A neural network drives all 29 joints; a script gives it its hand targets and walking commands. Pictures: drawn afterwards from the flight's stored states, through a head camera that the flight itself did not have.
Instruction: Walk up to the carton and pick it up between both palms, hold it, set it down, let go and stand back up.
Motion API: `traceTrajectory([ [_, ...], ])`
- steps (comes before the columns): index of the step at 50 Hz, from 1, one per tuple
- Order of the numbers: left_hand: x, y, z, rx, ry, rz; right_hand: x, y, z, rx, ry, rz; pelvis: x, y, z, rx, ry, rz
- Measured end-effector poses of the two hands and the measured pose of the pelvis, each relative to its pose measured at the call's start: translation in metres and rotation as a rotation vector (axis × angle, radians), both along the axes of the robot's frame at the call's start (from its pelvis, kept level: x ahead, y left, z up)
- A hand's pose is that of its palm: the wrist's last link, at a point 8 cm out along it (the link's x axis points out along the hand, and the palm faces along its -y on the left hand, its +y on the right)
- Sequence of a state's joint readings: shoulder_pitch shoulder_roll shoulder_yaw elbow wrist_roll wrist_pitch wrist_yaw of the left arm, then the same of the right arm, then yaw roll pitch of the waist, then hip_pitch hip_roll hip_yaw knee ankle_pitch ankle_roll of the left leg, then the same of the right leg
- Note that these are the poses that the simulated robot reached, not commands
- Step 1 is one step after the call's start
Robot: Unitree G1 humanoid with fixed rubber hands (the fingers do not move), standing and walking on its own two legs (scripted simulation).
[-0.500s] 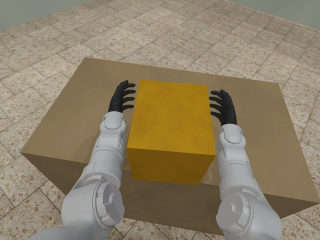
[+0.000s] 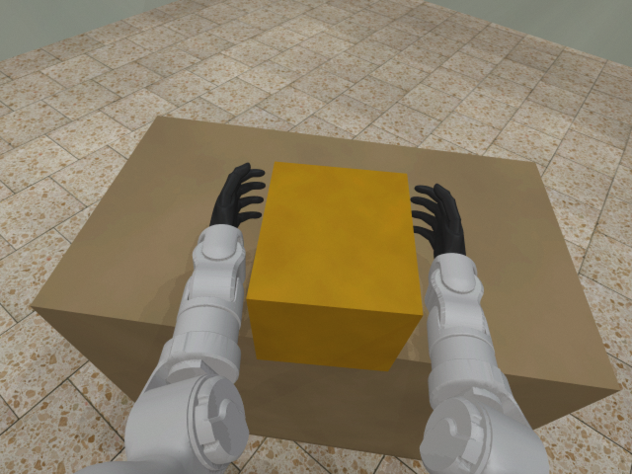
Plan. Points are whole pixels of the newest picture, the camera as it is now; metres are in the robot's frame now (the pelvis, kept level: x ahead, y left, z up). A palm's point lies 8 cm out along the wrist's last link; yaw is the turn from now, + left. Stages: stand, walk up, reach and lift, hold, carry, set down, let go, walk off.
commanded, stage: reach and lift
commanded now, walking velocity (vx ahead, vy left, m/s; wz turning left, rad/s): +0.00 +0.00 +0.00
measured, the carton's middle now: (331, 266) +0.40 -0.01 +0.01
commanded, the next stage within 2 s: none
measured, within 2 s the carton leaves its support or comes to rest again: leaves its support in 1.04 s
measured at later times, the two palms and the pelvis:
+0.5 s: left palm (228, 222) +0.41 +0.13 +0.09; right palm (445, 247) +0.39 -0.16 +0.08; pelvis +0.00 +0.00 +0.00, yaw +0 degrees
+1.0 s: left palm (223, 227) +0.40 +0.13 +0.09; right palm (444, 250) +0.39 -0.15 +0.08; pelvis +0.00 +0.00 +0.00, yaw +0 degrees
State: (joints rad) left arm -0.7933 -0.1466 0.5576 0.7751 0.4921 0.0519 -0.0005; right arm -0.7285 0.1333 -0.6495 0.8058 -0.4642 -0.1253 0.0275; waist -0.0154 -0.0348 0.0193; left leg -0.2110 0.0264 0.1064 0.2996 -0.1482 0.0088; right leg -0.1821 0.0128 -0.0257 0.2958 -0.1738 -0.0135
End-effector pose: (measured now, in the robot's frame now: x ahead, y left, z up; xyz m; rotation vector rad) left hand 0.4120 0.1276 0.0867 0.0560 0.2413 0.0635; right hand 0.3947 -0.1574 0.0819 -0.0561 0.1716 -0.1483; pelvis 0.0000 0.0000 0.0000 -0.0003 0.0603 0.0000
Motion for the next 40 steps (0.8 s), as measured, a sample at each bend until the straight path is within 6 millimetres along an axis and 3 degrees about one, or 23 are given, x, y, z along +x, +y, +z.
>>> traceTrajectory([
  [40, -0.0005, 0.0001, 0.0000, 0.008, 0.013, 0.009, -0.0002, 0.0012, -0.0018, 0.012, -0.005, -0.007, 0.0017, -0.0014, 0.0009, -0.003, 0.004, 0.003],
])
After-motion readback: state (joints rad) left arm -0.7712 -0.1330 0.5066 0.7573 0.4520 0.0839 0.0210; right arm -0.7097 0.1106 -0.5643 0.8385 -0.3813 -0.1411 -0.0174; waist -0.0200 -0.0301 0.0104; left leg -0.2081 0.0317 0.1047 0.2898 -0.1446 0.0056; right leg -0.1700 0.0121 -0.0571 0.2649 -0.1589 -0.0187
